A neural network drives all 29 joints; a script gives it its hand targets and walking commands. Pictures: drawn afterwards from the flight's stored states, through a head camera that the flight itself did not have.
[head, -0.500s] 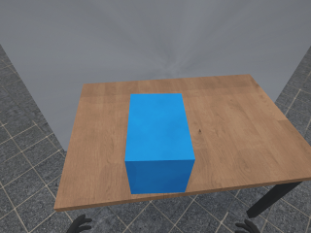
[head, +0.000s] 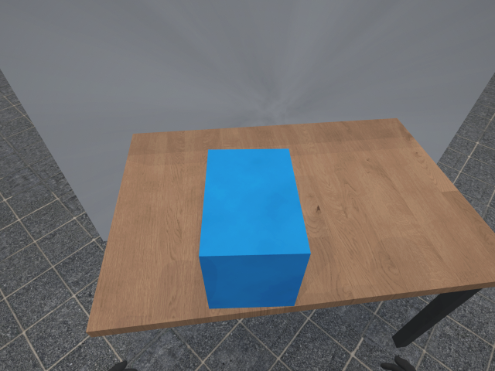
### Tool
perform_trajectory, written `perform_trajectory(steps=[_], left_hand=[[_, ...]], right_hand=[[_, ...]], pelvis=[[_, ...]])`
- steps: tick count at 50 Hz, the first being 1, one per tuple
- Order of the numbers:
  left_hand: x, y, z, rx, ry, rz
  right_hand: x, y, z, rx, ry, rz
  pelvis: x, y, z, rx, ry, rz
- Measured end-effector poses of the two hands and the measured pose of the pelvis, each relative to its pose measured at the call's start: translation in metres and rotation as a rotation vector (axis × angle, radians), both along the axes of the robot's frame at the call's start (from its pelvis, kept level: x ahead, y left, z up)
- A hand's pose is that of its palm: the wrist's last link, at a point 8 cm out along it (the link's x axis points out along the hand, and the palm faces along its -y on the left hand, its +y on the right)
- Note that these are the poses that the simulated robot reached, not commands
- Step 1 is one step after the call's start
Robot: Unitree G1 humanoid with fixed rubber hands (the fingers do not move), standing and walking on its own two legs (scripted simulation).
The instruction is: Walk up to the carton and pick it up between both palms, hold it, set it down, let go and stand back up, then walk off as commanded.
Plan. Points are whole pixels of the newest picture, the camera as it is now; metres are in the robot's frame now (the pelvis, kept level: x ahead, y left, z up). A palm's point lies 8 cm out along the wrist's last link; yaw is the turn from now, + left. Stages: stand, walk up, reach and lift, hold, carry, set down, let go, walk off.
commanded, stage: stand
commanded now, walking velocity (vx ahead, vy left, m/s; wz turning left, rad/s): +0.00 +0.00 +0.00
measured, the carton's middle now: (250, 226) +0.43 +0.02 -0.05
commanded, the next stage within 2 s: walk off in 1.34 s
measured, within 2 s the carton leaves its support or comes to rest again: neither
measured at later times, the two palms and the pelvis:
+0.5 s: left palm out of the picture +0.10 +0.26 -0.11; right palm out of the picture +0.10 -0.25 -0.10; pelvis +0.00 +0.00 +0.00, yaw +0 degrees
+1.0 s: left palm out of the picture +0.09 +0.26 -0.11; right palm out of the picture +0.10 -0.25 -0.10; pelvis +0.00 +0.00 +0.00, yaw +0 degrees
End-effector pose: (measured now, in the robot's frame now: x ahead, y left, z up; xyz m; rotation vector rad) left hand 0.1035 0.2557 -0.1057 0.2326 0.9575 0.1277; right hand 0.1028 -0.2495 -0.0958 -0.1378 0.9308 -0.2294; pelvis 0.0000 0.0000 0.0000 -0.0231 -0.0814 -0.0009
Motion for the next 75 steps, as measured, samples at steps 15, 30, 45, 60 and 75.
perform_trajectory(steps=[15,30,45,60,75], left_hand=[[-0.004,0.002,-0.001,0.006,0.012,0.003],[-0.005,0.003,-0.001,0.008,0.020,0.003],[-0.010,0.005,-0.002,0.015,0.042,0.006],[-0.014,0.006,-0.002,0.022,0.058,0.009],[-0.018,0.007,-0.003,0.023,0.072,0.011]], right_hand=[[-0.001,0.000,-0.001,-0.002,0.002,-0.002],[0.000,-0.003,-0.001,-0.006,0.004,-0.001],[0.000,-0.003,-0.002,-0.003,0.008,0.002],[-0.001,-0.003,-0.005,0.001,0.017,0.003],[-0.002,-0.004,-0.006,-0.001,0.024,0.002]], pelvis=[[0.000,0.000,0.000,0.000,0.000,0.000],[0.000,0.000,0.000,0.000,0.000,0.000],[-0.001,0.000,0.000,0.000,-0.001,0.000],[-0.001,0.000,0.000,0.000,-0.001,0.000],[-0.001,0.000,0.000,-0.001,-0.002,0.000]])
